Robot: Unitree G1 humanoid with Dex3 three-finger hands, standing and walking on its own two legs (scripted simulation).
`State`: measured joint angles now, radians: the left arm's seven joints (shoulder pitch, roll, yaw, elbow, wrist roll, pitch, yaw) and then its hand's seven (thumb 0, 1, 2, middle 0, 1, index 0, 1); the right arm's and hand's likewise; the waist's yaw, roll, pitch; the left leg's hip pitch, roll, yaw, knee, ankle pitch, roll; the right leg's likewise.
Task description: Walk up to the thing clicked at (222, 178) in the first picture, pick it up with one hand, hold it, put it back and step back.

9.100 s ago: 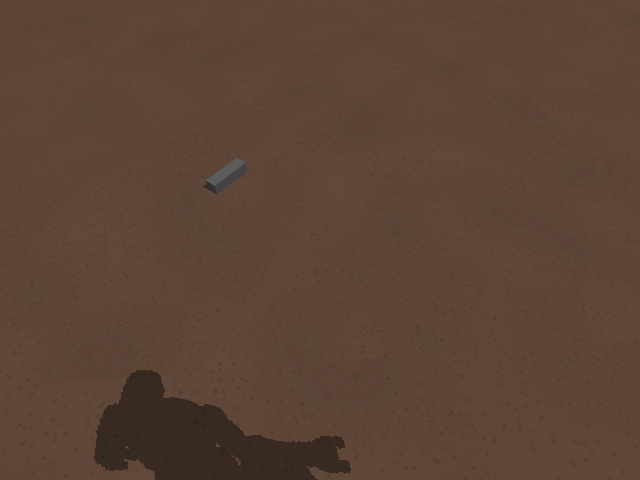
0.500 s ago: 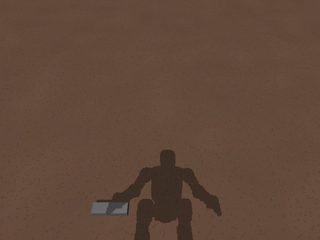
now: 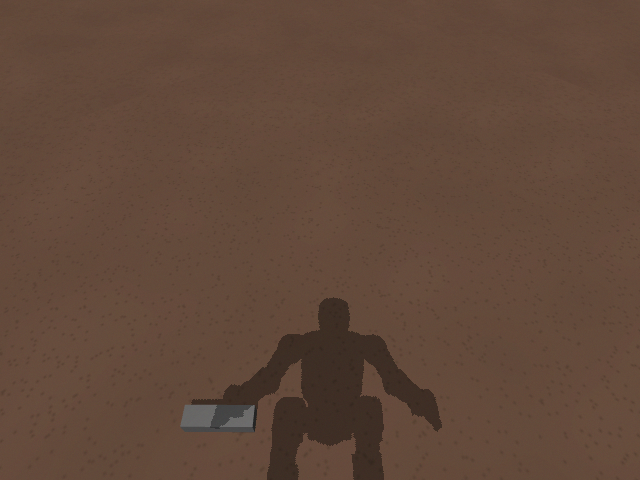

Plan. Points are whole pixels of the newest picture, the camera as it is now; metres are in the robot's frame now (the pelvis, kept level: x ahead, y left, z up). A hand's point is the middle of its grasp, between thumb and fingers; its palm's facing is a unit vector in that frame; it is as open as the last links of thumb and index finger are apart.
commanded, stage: stand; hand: left
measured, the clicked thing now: (219, 418) +0.40 +0.30 -0.75
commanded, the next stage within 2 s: walk up in 0.78 s
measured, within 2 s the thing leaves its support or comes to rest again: neither
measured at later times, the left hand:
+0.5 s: hand out of the picture +0.08 +0.25 -0.16, palm faces -0.04 -0.94 -0.35, open 7.4 cm
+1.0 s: hand out of the picture +0.08 +0.27 -0.16, palm faces -0.03 -0.93 -0.38, open 7.4 cm
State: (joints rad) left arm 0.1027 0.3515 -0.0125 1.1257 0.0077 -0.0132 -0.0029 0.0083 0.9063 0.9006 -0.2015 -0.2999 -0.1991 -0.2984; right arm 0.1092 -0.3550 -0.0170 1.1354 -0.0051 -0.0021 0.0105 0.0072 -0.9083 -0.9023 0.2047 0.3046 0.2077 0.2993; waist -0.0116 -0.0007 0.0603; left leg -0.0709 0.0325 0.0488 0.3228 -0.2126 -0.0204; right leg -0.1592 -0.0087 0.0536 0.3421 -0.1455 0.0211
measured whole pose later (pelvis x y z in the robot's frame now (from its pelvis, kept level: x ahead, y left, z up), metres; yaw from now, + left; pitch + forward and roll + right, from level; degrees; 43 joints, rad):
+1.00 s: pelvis +0.02 +0.01 +0.00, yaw -1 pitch -2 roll +0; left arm 0.16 0.35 0.02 1.11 0.02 -0.02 0.01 0.01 0.90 0.90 -0.20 -0.30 -0.20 -0.30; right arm 0.17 -0.38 -0.05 1.09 -0.02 0.01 0.02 0.01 -0.91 -0.90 0.20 0.30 0.21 0.30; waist 0.00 0.02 0.04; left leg -0.08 0.02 0.07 0.39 -0.28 0.00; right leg -0.17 -0.02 0.07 0.41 -0.21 0.03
